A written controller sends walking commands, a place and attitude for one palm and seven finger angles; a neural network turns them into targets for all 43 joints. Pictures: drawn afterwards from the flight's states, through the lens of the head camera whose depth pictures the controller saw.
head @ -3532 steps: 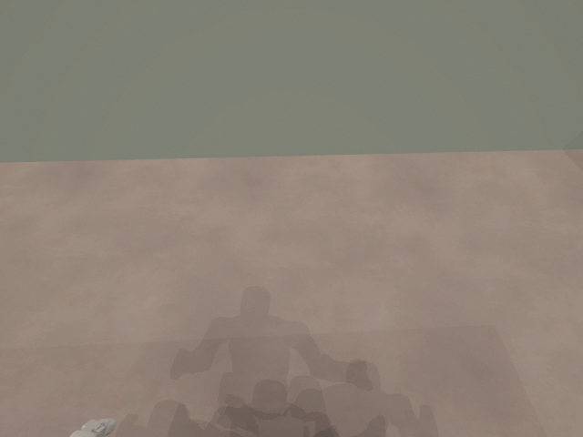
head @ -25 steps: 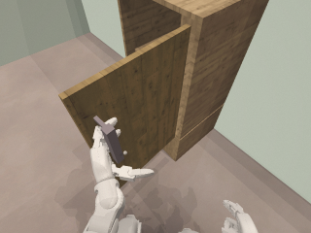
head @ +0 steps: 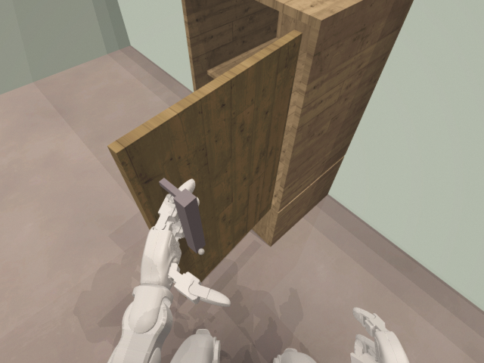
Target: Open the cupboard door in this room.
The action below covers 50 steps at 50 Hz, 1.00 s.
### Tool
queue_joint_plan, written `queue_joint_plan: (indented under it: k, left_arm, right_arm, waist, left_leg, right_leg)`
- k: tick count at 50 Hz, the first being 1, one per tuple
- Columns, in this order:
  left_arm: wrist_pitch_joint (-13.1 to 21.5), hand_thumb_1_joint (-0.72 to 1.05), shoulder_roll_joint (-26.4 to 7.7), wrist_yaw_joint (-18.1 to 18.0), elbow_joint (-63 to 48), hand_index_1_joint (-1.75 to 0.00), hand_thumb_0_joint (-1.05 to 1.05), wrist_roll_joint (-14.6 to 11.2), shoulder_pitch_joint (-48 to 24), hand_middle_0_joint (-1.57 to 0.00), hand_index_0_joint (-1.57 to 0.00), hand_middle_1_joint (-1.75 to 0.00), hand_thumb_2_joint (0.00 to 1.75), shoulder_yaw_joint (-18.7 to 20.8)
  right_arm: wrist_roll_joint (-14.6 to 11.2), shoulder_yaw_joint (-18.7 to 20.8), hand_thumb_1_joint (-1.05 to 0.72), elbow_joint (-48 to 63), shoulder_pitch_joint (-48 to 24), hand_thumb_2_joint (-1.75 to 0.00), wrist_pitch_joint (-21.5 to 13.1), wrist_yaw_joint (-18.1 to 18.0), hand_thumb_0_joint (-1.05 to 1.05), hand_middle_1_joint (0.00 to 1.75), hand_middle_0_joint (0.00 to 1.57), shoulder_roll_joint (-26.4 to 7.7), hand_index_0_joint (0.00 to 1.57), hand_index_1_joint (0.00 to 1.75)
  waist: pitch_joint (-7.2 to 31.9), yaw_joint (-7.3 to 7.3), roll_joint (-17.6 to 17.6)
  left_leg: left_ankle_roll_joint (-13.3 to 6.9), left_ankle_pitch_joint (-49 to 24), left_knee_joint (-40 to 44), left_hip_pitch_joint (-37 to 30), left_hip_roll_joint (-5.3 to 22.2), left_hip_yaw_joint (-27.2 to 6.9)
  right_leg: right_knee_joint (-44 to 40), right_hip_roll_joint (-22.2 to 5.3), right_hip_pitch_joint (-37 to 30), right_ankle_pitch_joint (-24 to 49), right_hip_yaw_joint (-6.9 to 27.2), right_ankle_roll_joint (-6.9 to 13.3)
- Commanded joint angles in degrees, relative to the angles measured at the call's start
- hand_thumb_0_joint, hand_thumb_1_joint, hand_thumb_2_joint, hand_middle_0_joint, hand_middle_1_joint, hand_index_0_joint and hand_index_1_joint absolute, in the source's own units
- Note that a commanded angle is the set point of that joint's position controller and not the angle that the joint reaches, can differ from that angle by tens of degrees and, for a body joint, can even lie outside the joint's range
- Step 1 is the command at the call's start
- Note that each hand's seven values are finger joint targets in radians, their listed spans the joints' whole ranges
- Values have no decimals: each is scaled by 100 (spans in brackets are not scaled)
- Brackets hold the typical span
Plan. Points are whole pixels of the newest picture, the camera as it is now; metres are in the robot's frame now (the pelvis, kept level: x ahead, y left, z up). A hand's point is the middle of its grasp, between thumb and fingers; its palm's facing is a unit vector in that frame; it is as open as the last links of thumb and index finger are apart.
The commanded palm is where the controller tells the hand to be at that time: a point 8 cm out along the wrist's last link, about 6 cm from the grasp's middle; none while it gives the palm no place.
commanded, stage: slide the hand sideways off the handle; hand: left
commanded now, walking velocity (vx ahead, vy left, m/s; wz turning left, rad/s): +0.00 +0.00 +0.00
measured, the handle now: (182, 217) +0.34 +0.12 +0.05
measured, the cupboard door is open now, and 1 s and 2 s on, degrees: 96 96 96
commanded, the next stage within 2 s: draw the hand back to the body in 0.80 s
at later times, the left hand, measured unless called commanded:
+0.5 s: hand (173, 284) +0.23 +0.11 +0.05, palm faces +0.00 -1.00 -0.01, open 16.3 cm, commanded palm +0.20 +0.18 +0.05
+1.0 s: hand (148, 300) +0.21 +0.14 +0.05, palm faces +0.00 -1.00 -0.04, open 16.3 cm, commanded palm +0.18 +0.21 +0.07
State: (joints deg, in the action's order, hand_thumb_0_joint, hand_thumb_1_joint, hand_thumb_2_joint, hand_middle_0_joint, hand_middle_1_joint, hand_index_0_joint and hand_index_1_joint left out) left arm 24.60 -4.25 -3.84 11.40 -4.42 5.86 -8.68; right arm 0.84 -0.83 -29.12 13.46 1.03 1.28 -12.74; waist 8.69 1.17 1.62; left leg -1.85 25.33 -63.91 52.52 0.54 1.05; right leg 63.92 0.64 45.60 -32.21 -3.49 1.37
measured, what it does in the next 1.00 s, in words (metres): stands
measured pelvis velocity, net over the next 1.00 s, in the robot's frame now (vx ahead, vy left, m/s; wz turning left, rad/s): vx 0.01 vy -0.02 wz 0.01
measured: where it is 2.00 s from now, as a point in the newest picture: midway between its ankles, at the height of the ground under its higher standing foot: outside the picture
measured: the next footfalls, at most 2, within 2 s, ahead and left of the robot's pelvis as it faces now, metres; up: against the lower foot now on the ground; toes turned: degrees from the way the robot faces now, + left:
none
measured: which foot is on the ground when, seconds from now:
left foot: down 0.00-1.00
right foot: down 0.00-1.00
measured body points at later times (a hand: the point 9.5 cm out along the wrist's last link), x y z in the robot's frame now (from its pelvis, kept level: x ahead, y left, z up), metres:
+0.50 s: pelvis +0.01 -0.01 -0.01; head +0.07 -0.01 +0.44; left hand +0.22 +0.17 +0.05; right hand +0.20 -0.22 -0.09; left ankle +0.06 +0.10 -0.65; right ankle -0.01 -0.11 -0.65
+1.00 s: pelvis +0.01 -0.02 -0.02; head +0.06 -0.02 +0.43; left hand +0.20 +0.20 +0.06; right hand +0.19 -0.25 -0.10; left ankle +0.06 +0.10 -0.65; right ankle -0.01 -0.11 -0.65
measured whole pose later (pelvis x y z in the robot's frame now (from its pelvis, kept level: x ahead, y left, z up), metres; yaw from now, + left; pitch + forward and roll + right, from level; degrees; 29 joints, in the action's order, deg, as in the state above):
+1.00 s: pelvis +0.01 -0.02 -0.02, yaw +0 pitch +15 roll -2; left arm 23.6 -12.1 10.8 -8.9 -14.4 29.4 3.5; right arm -0.7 -0.2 -26.6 13.5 -2.9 -3.3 -12.6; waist 10.1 -0.5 2.6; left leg 0.2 28.6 -69.9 56.8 1.8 -1.7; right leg 68.8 2.2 48.8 -35.6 -5.9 3.3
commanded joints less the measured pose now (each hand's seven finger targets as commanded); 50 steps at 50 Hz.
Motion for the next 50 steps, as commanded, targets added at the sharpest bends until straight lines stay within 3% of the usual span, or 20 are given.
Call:
queue_joint_plan:
  k: [1, 3, 5, 8, 14, 16, 18, 25, 28, 32, 36, 38, 40, 44, 48, 50]
  left_arm:
    - [379, -50, -168, -84, -1630, -30, 0, 20, -89, -15, -15, -30, 30, 194]
    - [360, -50, -303, -96, -1799, -30, 0, 29, 208, -15, -15, -30, 30, 306]
    - [391, -50, -166, -74, -2027, -30, 0, 37, 180, -15, -15, -30, 30, 120]
    - [430, -50, -261, -9, -2165, -30, 0, -9, 418, -15, -15, -30, 30, 200]
    - [478, -50, -283, 187, -2640, -30, 0, -83, 990, -15, -15, -30, 30, 159]
    - [415, -50, -408, 243, -2696, -30, 0, -106, 1224, -15, -15, -30, 30, 263]
    - [355, -50, -529, 320, -2680, -30, 0, -153, 1442, -15, -15, -30, 30, 426]
    - [360, -50, -669, 641, -3018, -30, 0, -423, 2077, -15, -15, -30, 30, 702]
    - [369, -50, -934, 794, -2989, -30, 0, -521, 2168, -15, -15, -30, 30, 1024]
    - [410, -50, -965, 997, -3065, -30, 0, -715, 2338, -15, -15, -30, 30, 1192]
    - [421, -50, -1035, 1173, -3157, -30, 0, -879, 2591, -15, -15, -30, 30, 1339]
    - [404, -50, -1244, 1255, -3006, -30, 0, -916, 2707, -15, -15, -30, 30, 1600]
    - [432, -50, -1138, 1347, -3140, -30, 0, -956, 2371, -15, -15, -30, 30, 1417]
    - [465, -50, -1158, 1458, -3026, -30, 0, -1068, 2246, -15, -15, -30, 30, 1483]
    - [333, -50, -1642, 1425, -3655, -30, 0, -1106, 2226, -15, -15, -30, 30, 1847]
    - [131, -50, -1591, 1369, -3671, -30, 0, -1138, 2447, -15, -15, -30, 30, 1892]
  right_arm:
    - [-11, 258, -90, 1058, -433, -90, -257, -9, 0, 30, 20, -623, 20, 30]
    - [-13, 254, -90, 1118, -393, -90, -244, -19, 0, 30, 20, -631, 20, 30]
    - [-12, 248, -90, 1143, -395, -90, -267, -36, 0, 30, 20, -605, 20, 30]
    - [-19, 248, -90, 1151, -352, -90, -319, -74, 0, 30, 20, -623, 20, 30]
    - [-28, 251, -90, 1210, -333, -90, -434, -117, 0, 30, 20, -592, 20, 30]
    - [-25, 245, -90, 1245, -294, -90, -441, -136, 0, 30, 20, -593, 20, 30]
    - [-24, 246, -90, 1263, -221, -90, -445, -169, 0, 30, 20, -601, 20, 30]
    - [-52, 274, -90, 1322, -230, -90, -513, -249, 0, 30, 20, -558, 20, 30]
    - [-65, 296, -90, 1274, -241, -90, -521, -312, 0, 30, 20, -578, 20, 30]
    - [-91, 312, -90, 1255, -281, -90, -561, -362, 0, 30, 20, -557, 20, 30]
    - [-108, 338, -90, 1256, -296, -90, -610, -404, 0, 30, 20, -540, 20, 30]
    - [-128, 356, -90, 1199, -324, -90, -590, -437, 0, 30, 20, -543, 20, 30]
    - [-125, 328, -90, 1210, -320, -90, -635, -454, 0, 30, 20, -564, 20, 30]
    - [-124, 330, -90, 1169, -316, -90, -730, -505, 0, 30, 20, -600, 20, 30]
    - [-177, 332, -90, 1254, -276, -90, -747, -546, 0, 30, 20, -623, 20, 30]
    - [-223, 309, -90, 1270, -253, -90, -713, -560, 0, 30, 20, -568, 20, 30]
  waist:
    - [1330, -113, -47]
    - [1243, -117, -182]
    - [1188, -22, -141]
    - [1066, 30, -241]
    - [1262, 3, 21]
    - [1232, -16, 2]
    - [1218, -13, -245]
    - [1254, -51, -109]
    - [1207, -38, -215]
    - [1160, -87, 4]
    - [1256, -103, -55]
    - [1126, -123, -142]
    - [1075, -2, -82]
    - [1036, 13, -260]
    - [1415, -167, 187]
    - [1266, -167, 135]
  left_leg:
    - [79, -626, 972, -1636, 11, -419]
    - [72, -638, 966, -1548, 25, -420]
    - [65, -620, 917, -1557, 28, -443]
    - [60, -541, 881, -1462, 40, -492]
    - [70, -736, 786, -1559, 27, -512]
    - [67, -777, 743, -1463, 16, -481]
    - [45, -843, 675, -1321, 0, -459]
    - [45, -1004, 504, -1191, -29, -387]
    - [35, -969, 383, -971, -36, -366]
    - [56, -919, 328, -913, -55, -338]
    - [57, -911, 241, -804, -57, -327]
    - [66, -856, 188, -619, -53, -330]
    - [52, -744, 113, -564, -55, -330]
    - [54, -512, 1, -385, -39, -350]
    - [27, -707, 258, -834, -36, -322]
    - [28, -802, 494, -1079, -47, -314]
  right_leg:
    - [-1017, 88, -66, 1171, 81, 89]
    - [-1011, 114, -119, 1188, 86, 86]
    - [-983, 109, -10, 1196, 76, 68]
    - [-963, 138, 57, 1122, 67, 66]
    - [-839, 134, 102, 1277, 44, 67]
    - [-829, 135, 53, 1369, 57, 61]
    - [-837, 156, -53, 1498, 85, 48]
    - [-786, 148, -132, 1797, 122, 17]
    - [-797, 150, -183, 1850, 216, -13]
    - [-796, 137, -148, 1808, 264, -20]
    - [-807, 102, -233, 1951, 361, -85]
    - [-861, 91, -284, 1900, 484, -104]
    - [-881, 58, -159, 1748, 508, -121]
    - [-976, 29, -49, 1319, 643, -149]
    - [-1072, 75, -354, 1331, 640, -92]
    - [-1208, 106, -488, 1510, 503, -100]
